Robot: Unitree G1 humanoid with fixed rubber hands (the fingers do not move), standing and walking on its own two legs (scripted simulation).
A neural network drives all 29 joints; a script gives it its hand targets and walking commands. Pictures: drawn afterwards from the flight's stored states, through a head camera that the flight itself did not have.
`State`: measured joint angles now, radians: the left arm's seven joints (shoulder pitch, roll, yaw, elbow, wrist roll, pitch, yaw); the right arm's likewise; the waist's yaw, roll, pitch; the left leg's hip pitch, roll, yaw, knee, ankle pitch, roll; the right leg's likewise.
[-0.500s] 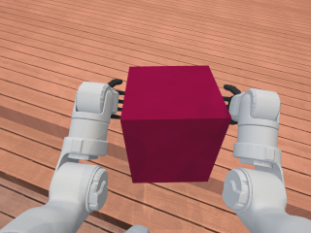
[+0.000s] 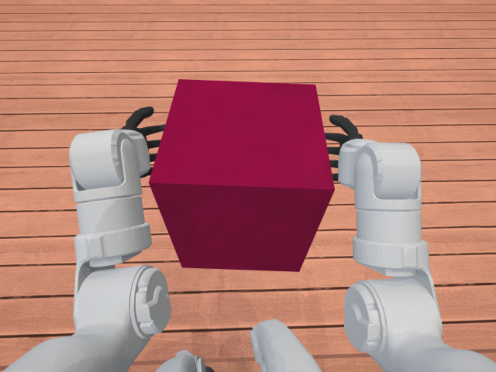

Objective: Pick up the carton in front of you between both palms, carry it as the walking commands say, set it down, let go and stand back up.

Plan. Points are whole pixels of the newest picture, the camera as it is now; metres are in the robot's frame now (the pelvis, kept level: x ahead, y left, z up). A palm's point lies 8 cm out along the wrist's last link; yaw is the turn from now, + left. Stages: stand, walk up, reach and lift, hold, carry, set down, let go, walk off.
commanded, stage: carry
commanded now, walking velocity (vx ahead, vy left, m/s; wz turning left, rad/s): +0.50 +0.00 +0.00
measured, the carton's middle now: (243, 183) +0.40 -0.05 +0.05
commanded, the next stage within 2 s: none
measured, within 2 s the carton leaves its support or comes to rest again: neither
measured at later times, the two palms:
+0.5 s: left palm out of the picture +0.70 +0.10 +0.32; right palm out of the picture +0.74 -0.19 +0.32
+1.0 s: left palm out of the picture +1.01 +0.10 +0.33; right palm out of the picture +0.99 -0.20 +0.33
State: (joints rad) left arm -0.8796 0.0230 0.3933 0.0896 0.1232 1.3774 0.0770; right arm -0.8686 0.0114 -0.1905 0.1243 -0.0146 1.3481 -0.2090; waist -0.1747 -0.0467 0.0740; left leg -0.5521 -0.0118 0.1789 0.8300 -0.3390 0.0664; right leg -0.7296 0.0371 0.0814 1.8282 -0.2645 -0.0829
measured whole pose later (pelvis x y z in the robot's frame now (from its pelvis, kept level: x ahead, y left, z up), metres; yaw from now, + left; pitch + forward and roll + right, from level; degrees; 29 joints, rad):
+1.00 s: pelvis +0.64 -0.04 +0.20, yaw -1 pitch +5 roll -1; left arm -0.82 0.02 0.25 0.28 0.10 1.35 0.11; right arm -0.79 0.00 -0.24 0.28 -0.08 1.32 -0.13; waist -0.03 -0.01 -0.06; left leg -0.34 0.03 0.15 0.43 -0.18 0.07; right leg -0.57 -0.04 -0.05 1.08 -0.32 0.00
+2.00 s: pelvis +1.26 -0.04 +0.21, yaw -2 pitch +4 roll -1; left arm -0.15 -0.13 0.10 -0.31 0.14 1.23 0.08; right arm -0.14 0.13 -0.10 -0.30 -0.11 1.20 -0.09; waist -0.02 -0.01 -0.13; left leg -0.16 0.04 0.23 0.27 -0.19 0.04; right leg -0.62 -0.13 -0.10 0.77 -0.14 0.03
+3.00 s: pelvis +1.78 -0.08 +0.19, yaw -1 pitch +4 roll +1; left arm -0.18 -0.14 0.11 -0.32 0.13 1.23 0.09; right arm -0.18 0.14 -0.11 -0.30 -0.12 1.20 -0.09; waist 0.00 -0.01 -0.14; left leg -0.35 0.05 0.22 0.51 -0.23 0.05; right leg -0.17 -0.07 -0.12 0.49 -0.38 0.03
